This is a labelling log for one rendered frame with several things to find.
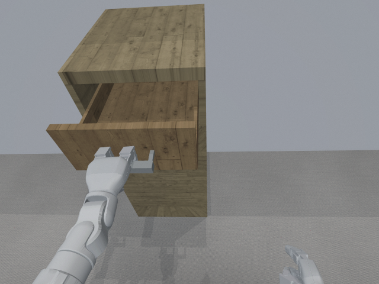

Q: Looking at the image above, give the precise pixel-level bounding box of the robot left hand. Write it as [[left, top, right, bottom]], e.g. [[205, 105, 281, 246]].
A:
[[86, 146, 138, 197]]

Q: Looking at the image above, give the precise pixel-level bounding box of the drawer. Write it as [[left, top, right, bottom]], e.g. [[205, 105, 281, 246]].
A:
[[46, 80, 199, 170]]

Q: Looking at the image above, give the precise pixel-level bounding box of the robot right hand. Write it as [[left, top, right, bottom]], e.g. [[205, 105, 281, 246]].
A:
[[279, 245, 324, 284]]

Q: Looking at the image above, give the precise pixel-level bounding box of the handle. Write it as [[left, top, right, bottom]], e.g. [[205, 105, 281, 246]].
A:
[[130, 150, 155, 173]]

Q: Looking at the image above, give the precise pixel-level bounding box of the cabinet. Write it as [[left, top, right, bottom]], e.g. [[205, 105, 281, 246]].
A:
[[58, 4, 207, 217]]

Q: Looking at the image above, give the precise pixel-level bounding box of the left robot forearm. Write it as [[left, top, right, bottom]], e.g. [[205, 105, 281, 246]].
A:
[[32, 191, 118, 284]]

